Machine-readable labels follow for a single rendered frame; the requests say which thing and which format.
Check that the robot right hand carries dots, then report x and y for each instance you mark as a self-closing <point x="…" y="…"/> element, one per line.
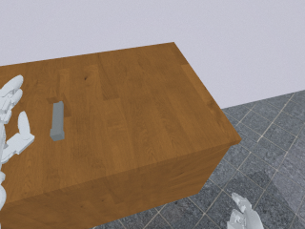
<point x="248" y="220"/>

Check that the counter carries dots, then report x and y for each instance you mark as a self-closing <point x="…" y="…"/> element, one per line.
<point x="140" y="130"/>

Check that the tap lever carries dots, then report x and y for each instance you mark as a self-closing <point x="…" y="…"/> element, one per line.
<point x="57" y="125"/>

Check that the robot left hand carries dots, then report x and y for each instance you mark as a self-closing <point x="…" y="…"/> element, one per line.
<point x="10" y="94"/>

